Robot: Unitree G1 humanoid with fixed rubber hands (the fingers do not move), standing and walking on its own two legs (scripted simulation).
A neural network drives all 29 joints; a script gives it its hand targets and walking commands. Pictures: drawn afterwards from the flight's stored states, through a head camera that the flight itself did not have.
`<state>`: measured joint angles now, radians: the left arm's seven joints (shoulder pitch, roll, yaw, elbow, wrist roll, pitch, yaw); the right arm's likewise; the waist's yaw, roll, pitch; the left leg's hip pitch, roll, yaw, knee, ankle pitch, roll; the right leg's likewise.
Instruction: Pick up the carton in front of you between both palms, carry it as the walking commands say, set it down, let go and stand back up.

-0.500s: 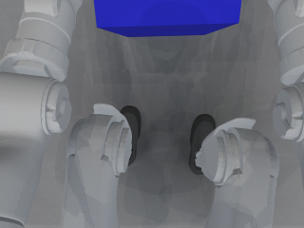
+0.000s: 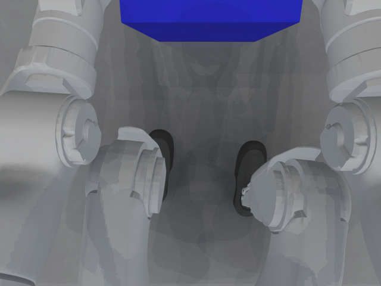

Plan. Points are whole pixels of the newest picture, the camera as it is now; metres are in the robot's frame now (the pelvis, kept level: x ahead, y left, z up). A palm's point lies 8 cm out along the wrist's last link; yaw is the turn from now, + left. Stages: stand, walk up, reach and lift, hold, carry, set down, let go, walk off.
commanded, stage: reach and lift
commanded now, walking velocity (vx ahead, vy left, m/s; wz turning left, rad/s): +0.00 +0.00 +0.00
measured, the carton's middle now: out of the picture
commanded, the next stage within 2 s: none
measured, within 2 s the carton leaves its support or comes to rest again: leaves its support in 0.20 s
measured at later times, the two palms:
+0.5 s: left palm out of the picture +0.51 +0.18 -0.01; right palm out of the picture +0.54 -0.12 -0.01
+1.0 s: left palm out of the picture +0.48 +0.17 +0.13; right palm out of the picture +0.50 -0.13 +0.13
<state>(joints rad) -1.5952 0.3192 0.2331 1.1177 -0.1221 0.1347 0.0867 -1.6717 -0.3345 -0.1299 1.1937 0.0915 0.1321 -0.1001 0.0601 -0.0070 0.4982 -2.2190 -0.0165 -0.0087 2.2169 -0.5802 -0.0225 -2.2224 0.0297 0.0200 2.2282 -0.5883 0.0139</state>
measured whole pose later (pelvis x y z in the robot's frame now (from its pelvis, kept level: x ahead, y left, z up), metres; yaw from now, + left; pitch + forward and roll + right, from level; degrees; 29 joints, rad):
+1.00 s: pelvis +0.01 +0.00 +0.17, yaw +0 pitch +41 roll +0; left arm -0.95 -0.03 0.48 0.58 0.23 0.44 0.02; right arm -0.98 0.03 -0.44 0.64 -0.21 0.42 -0.05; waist 0.03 -0.03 -0.18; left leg -1.85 -0.04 -0.05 1.61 -0.48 -0.04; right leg -1.84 0.07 0.06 1.62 -0.50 0.03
